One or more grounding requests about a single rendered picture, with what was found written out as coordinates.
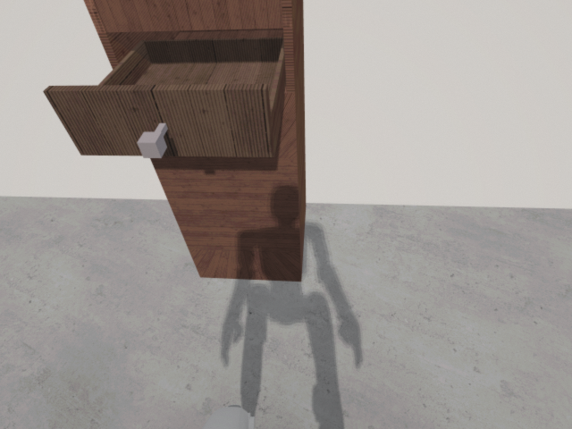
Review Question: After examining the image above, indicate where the drawer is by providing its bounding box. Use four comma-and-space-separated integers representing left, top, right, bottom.
43, 38, 286, 157

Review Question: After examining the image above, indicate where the handle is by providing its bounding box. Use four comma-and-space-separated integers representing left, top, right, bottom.
137, 123, 168, 158

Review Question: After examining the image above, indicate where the cabinet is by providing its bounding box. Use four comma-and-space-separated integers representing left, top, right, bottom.
84, 0, 306, 282

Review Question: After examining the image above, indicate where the left robot thigh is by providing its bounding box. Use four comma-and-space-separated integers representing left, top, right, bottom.
202, 407, 255, 429

